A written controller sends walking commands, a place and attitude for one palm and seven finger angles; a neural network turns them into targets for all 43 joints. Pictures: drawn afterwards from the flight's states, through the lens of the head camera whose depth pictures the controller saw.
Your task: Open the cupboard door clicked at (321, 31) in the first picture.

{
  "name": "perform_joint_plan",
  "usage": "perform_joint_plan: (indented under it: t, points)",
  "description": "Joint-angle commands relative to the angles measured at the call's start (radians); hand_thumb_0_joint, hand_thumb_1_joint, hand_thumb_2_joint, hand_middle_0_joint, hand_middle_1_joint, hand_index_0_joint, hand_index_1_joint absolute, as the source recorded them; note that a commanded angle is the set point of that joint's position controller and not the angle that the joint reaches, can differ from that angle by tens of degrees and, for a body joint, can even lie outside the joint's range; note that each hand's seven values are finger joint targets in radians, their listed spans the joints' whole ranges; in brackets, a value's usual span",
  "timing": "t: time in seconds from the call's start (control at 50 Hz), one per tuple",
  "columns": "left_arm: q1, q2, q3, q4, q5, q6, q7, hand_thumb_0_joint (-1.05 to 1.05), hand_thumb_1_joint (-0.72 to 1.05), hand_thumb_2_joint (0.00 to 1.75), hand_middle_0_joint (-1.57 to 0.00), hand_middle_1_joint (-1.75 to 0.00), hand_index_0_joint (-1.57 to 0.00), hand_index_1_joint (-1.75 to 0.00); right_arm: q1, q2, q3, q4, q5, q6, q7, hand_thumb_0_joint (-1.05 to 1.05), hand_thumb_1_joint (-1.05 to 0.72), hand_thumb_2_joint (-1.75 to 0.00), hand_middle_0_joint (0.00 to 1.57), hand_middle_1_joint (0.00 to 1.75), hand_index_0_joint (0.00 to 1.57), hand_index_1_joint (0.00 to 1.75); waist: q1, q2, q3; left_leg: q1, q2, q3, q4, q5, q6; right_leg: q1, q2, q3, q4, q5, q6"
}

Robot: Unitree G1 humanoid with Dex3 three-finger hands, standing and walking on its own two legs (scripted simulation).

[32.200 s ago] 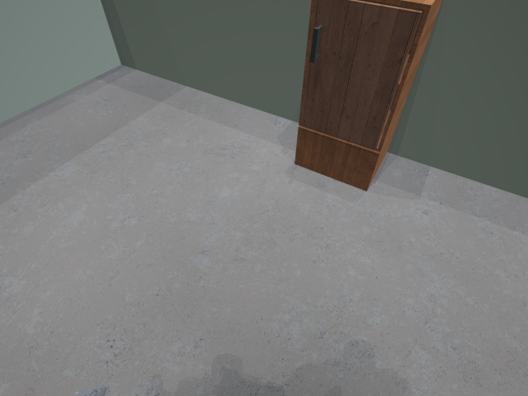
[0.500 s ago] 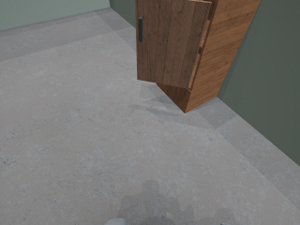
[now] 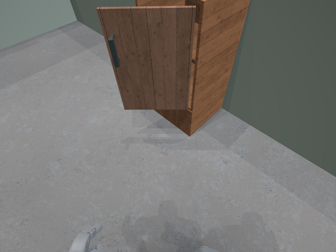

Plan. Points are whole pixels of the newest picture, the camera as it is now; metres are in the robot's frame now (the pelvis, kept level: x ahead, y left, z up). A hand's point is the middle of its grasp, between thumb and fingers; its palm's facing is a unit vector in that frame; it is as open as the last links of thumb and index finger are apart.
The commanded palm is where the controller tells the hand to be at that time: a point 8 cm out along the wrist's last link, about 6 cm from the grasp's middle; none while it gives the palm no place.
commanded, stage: take the last steps up to it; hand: left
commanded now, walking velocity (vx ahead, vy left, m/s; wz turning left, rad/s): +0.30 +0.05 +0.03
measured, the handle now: (115, 50) +0.92 +0.26 -0.04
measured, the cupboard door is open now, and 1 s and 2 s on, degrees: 44 44 44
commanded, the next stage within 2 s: come to a stop and stand still in 0.74 s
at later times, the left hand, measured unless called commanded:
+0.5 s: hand out of the picture +0.10 +0.20 -0.18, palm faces +0.14 -0.98 -0.13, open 7.3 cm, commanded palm none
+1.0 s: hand (112, 159) +0.43 +0.21 -0.15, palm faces -0.03 -0.97 -0.23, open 7.3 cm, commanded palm none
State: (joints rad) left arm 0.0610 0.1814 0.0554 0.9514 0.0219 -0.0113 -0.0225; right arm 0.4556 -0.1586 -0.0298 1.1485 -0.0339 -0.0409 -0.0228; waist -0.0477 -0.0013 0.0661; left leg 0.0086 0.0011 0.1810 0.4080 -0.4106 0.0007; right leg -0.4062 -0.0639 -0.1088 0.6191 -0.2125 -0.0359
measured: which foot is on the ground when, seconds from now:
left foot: down 0.00-0.02, up 0.04-0.46, down 0.48-1.00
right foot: down 0.00-0.48, up 0.50-0.92, down 0.94-1.00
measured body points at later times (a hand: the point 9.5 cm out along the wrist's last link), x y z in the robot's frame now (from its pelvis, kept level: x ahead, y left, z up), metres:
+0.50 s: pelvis +0.19 +0.04 +0.00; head +0.21 +0.06 +0.45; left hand +0.09 +0.25 -0.17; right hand +0.31 -0.20 -0.13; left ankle +0.27 +0.14 -0.73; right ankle +0.07 -0.09 -0.72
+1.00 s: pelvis +0.32 +0.03 +0.01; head +0.34 +0.01 +0.45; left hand +0.43 +0.26 -0.13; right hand +0.25 -0.18 -0.16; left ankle +0.27 +0.14 -0.73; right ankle +0.34 -0.07 -0.73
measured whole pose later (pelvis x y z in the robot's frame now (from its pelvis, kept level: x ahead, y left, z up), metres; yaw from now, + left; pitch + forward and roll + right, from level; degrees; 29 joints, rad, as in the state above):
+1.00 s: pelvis +0.32 +0.03 +0.01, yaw -1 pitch +0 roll +1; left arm 0.12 0.16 0.02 1.03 0.01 -0.03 0.02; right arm 0.37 -0.13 -0.02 1.15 -0.01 0.00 -0.03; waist -0.05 0.02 0.05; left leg -0.15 0.02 0.13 0.52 -0.37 -0.01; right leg -0.30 -0.04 -0.09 0.57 -0.25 -0.03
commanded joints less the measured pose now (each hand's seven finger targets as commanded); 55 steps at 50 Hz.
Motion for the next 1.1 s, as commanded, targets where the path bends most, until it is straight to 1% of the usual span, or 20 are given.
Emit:
perform_joint_plan:
  t: [0.0,0.02,0.06,0.1,0.14,0.36,0.42,0.44,0.46,0.48,0.54,0.6,0.8,0.86,0.88,0.9,0.92,0.98,1.02,1.08]
  points:
    - [0.471,0.248,0.058,0.096,-0.004,-0.040,0.021,0.00,0.90,0.90,-0.20,-0.30,-0.20,-0.30,-0.030,-0.084,-0.019,-0.090,0.029,-0.028,0.009,0.00,-0.90,-0.90,0.20,0.30,0.20,0.30,0.197,-0.313,-0.206,-0.600,-0.018,-0.026,0.715,-0.171,0.010,0.719,-0.392,0.565,-0.272,0.189,-0.209]
    - [0.428,0.232,0.054,0.086,-0.014,-0.045,0.029,0.00,0.90,0.90,-0.20,-0.30,-0.20,-0.30,-0.101,-0.115,-0.026,-0.093,0.027,-0.020,0.009,0.00,-0.90,-0.90,0.20,0.30,0.20,0.30,0.197,-0.262,-0.189,-0.642,0.020,-0.164,0.859,-0.156,0.015,0.621,-0.400,0.608,-0.320,0.194,-0.224]
    - [0.281,0.144,0.027,0.049,-0.017,-0.050,0.037,0.00,0.90,0.90,-0.20,-0.30,-0.20,-0.30,-0.172,-0.074,-0.028,-0.103,0.021,-0.014,0.012,0.00,-0.90,-0.90,0.20,0.30,0.20,0.30,0.122,-0.048,-0.065,-0.653,0.093,-0.213,0.849,0.028,0.005,0.423,-0.320,0.397,-0.337,0.228,-0.171]
    - [0.221,0.090,0.015,0.040,-0.011,-0.064,0.039,0.00,0.90,0.90,-0.20,-0.30,-0.20,-0.30,-0.107,-0.033,-0.022,-0.077,0.013,0.005,0.018,0.00,-0.90,-0.90,0.20,0.30,0.20,0.30,0.060,-0.090,-0.057,-0.572,0.118,-0.190,0.744,0.099,-0.014,0.313,-0.255,0.211,-0.369,0.285,-0.127]
    - [0.233,0.060,0.005,0.061,-0.008,-0.074,0.035,0.00,0.90,0.90,-0.20,-0.30,-0.20,-0.30,-0.083,-0.013,-0.020,-0.062,0.010,0.019,0.023,0.00,-0.90,-0.90,0.20,0.30,0.20,0.30,0.040,-0.124,-0.043,-0.539,0.110,-0.157,0.654,0.134,-0.032,0.262,-0.212,0.141,-0.394,0.311,-0.112]
    - [0.317,0.125,0.013,0.142,0.002,-0.073,0.032,0.00,0.90,0.90,-0.20,-0.30,-0.20,-0.30,-0.346,-0.045,-0.024,-0.173,0.012,-0.001,0.054,0.00,-0.90,-0.90,0.20,0.30,0.20,0.30,0.076,-0.117,0.037,-0.477,0.066,-0.093,0.237,0.182,-0.014,0.314,-0.250,0.137,-0.374,0.234,-0.113]
    - [0.284,0.128,0.017,0.139,-0.003,-0.061,0.029,0.00,0.90,0.90,-0.20,-0.30,-0.20,-0.30,-0.151,-0.106,-0.034,-0.117,0.006,-0.017,0.038,0.00,-0.90,-0.90,0.20,0.30,0.20,0.30,-0.025,-0.034,-0.041,-0.119,0.011,-0.059,0.051,0.223,0.012,0.203,-0.165,0.049,-0.108,0.300,-0.065]
    - [0.319,0.085,0.010,0.125,-0.009,-0.057,0.023,0.00,0.90,0.90,-0.20,-0.30,-0.20,-0.30,-0.034,-0.195,-0.054,-0.091,-0.006,-0.025,0.025,0.00,-0.90,-0.90,0.20,0.30,0.20,0.30,-0.060,0.130,-0.134,0.092,0.181,-0.260,0.027,0.249,0.079,0.040,-0.068,-0.011,0.137,0.127,-0.018]
    - [0.319,0.040,-0.004,0.096,-0.015,-0.060,0.018,0.00,0.90,0.90,-0.20,-0.30,-0.20,-0.30,0.071,-0.288,-0.074,-0.078,-0.007,-0.019,0.011,0.00,-0.90,-0.90,0.20,0.30,0.20,0.30,-0.080,0.311,-0.196,0.199,0.395,-0.552,-0.064,0.359,0.185,-0.138,0.045,-0.049,0.429,-0.358,0.015]
    - [0.270,0.062,-0.005,0.072,-0.008,-0.055,0.027,0.00,0.90,0.90,-0.20,-0.30,-0.20,-0.30,0.049,-0.278,-0.065,-0.084,0.000,-0.007,0.004,0.00,-0.90,-0.90,0.20,0.30,0.20,0.30,-0.067,0.232,-0.195,0.102,0.431,-0.581,-0.105,0.282,0.220,-0.168,0.022,0.054,0.591,-0.394,-0.007]
    - [0.248,0.042,0.002,0.088,0.001,-0.040,0.016,0.00,0.90,0.90,-0.20,-0.30,-0.20,-0.30,-0.141,-0.158,-0.030,-0.148,0.007,-0.019,-0.004,0.00,-0.90,-0.90,0.20,0.30,0.20,0.30,0.014,0.112,-0.029,-0.177,0.347,-0.403,-0.197,0.175,0.178,-0.181,-0.057,0.108,0.632,-0.188,0.009]
    - [0.305,0.006,-0.003,0.104,0.005,-0.019,0.014,0.00,0.90,0.90,-0.20,-0.30,-0.20,-0.30,-0.155,-0.126,-0.015,-0.140,0.011,-0.035,-0.006,0.00,-0.90,-0.90,0.20,0.30,0.20,0.30,0.063,0.086,-0.045,-0.227,0.288,-0.250,-0.211,0.347,0.151,-0.105,-0.061,0.089,0.526,-0.115,0.028]
    - [0.127,0.013,-0.009,0.029,0.002,-0.006,0.015,0.00,0.90,0.90,-0.20,-0.30,-0.20,-0.30,-0.066,-0.119,-0.018,-0.089,0.002,-0.022,-0.006,0.00,-0.90,-0.90,0.20,0.30,0.20,0.30,0.038,0.073,-0.007,-0.176,0.275,-0.208,-0.179,0.460,0.175,-0.010,-0.028,0.040,0.115,-0.076,0.035]
    - [0.161,0.017,-0.014,0.045,0.000,-0.009,0.023,0.00,0.90,0.90,-0.20,-0.30,-0.20,-0.30,-0.074,-0.108,-0.009,-0.069,0.006,-0.010,-0.014,0.00,-0.90,-0.90,0.20,0.30,0.20,0.30,0.065,0.064,-0.028,-0.188,0.226,-0.164,-0.051,0.568,0.125,0.149,0.009,0.016,-0.066,-0.007,0.031]
    - [0.213,0.039,-0.012,0.065,-0.003,-0.017,0.031,0.00,0.90,0.90,-0.20,-0.30,-0.20,-0.30,-0.083,-0.090,-0.004,-0.063,0.013,-0.009,-0.016,0.00,-0.90,-0.90,0.20,0.30,0.20,0.30,0.090,0.013,-0.042,-0.229,0.182,-0.140,0.029,0.572,0.074,0.263,-0.009,0.055,-0.183,0.169,0.032]
    - [0.273,0.090,-0.008,0.090,-0.006,-0.026,0.043,0.00,0.90,0.90,-0.20,-0.30,-0.20,-0.30,-0.071,-0.058,0.003,-0.064,0.021,-0.009,-0.015,0.00,-0.90,-0.90,0.20,0.30,0.20,0.30,0.096,-0.072,-0.103,-0.324,0.116,-0.111,0.084,0.431,0.017,0.420,-0.114,0.181,-0.172,0.539,0.001]
    - [0.268,0.143,-0.010,0.102,-0.014,-0.026,0.048,0.00,0.90,0.90,-0.20,-0.30,-0.20,-0.30,-0.044,-0.058,0.003,-0.058,0.031,0.004,-0.009,0.00,-0.90,-0.90,0.20,0.30,0.20,0.30,0.068,-0.109,-0.107,-0.339,0.065,-0.093,0.079,0.159,-0.023,0.416,-0.246,0.243,-0.161,0.713,-0.071]
    - [0.196,0.142,-0.009,0.087,-0.017,-0.018,0.069,0.00,0.90,0.90,-0.20,-0.30,-0.20,-0.30,-0.027,-0.049,-0.005,-0.033,0.033,0.047,-0.014,0.00,-0.90,-0.90,0.20,0.30,0.20,0.30,0.053,-0.279,-0.131,-0.290,0.053,-0.106,0.209,-0.075,-0.038,0.360,-0.264,0.221,-0.181,0.921,-0.141]
    - [0.181,0.144,0.000,0.081,-0.013,-0.010,0.078,0.00,0.90,0.90,-0.20,-0.30,-0.20,-0.30,-0.051,-0.043,-0.009,-0.032,0.038,0.057,-0.017,0.00,-0.90,-0.90,0.20,0.30,0.20,0.30,0.061,-0.181,-0.139,-0.341,0.049,-0.118,0.231,-0.085,-0.043,0.415,-0.271,0.223,-0.145,1.023,-0.150]
    - [0.170,0.153,0.018,0.079,-0.011,0.001,0.082,0.00,0.90,0.90,-0.20,-0.30,-0.20,-0.30,-0.073,-0.037,-0.016,-0.039,0.034,0.068,-0.016,0.00,-0.90,-0.90,0.20,0.30,0.20,0.30,0.063,-0.107,-0.153,-0.327,0.040,-0.109,0.184,-0.029,-0.050,0.412,-0.263,0.212,-0.129,0.923,-0.144]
